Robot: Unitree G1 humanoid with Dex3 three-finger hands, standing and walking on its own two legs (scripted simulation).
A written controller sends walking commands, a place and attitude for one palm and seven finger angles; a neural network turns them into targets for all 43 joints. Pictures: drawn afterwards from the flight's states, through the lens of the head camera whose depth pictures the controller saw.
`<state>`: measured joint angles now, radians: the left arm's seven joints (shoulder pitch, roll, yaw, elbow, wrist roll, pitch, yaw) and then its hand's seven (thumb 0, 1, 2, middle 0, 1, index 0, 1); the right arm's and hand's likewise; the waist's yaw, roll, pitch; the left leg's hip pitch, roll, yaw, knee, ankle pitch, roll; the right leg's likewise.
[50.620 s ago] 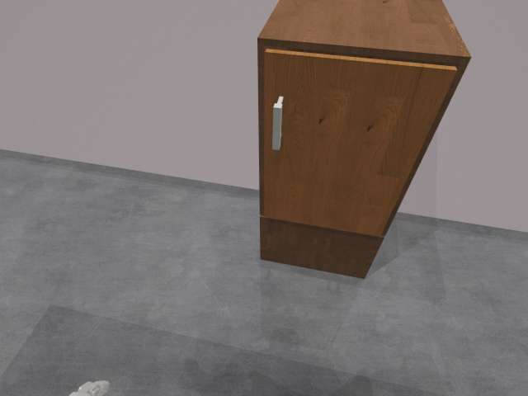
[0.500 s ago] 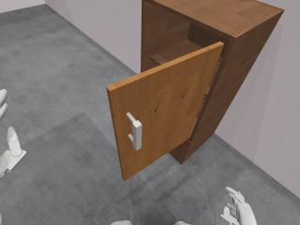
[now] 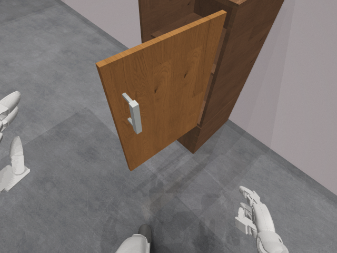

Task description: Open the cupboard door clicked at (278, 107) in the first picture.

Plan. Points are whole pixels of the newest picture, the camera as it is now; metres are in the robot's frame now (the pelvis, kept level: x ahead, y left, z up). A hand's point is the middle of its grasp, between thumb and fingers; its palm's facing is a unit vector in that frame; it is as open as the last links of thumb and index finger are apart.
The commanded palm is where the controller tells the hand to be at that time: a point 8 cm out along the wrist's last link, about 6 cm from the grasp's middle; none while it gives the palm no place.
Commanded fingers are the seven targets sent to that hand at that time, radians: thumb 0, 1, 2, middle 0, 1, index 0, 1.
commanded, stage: stop stepping back and stand still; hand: left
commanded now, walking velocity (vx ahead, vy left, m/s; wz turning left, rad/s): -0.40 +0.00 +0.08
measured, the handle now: (132, 114) +0.46 +0.14 +0.00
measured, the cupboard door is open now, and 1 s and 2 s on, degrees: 84 84 84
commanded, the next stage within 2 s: let the arm hang, fingers relaxed in 1.16 s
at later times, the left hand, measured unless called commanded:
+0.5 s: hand out of the picture +0.09 +0.27 +0.18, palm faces +0.45 -0.74 -0.50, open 7.4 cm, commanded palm +0.04 +0.30 +0.18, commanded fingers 0.00 0.90 0.90 -0.20 -0.30 -0.20 -0.30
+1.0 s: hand out of the picture +0.08 +0.30 +0.18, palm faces +0.46 -0.70 -0.55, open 7.4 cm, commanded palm +0.02 +0.33 +0.18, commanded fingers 0.00 0.90 0.90 -0.20 -0.30 -0.20 -0.30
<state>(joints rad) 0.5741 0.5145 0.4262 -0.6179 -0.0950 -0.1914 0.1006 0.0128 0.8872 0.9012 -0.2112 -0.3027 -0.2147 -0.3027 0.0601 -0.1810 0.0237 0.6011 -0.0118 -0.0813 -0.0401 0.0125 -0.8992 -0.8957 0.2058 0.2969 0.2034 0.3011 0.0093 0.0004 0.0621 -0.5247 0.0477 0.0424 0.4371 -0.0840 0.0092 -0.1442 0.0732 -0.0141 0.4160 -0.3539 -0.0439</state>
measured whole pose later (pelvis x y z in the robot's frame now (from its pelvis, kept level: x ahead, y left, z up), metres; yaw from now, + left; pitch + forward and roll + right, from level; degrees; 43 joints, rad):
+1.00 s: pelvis -0.11 +0.02 +0.00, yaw +2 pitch -2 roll +1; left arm 0.56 0.48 0.48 -0.48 -0.03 -0.22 0.15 0.01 0.89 0.90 -0.21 -0.30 -0.21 -0.30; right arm 0.24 -0.15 0.04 0.64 -0.01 -0.16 -0.05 0.01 -0.90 -0.90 0.21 0.30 0.20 0.30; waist -0.01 0.00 0.03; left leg -0.23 0.05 0.09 0.55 -0.28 -0.01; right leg -0.28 0.00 -0.08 0.53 -0.24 -0.01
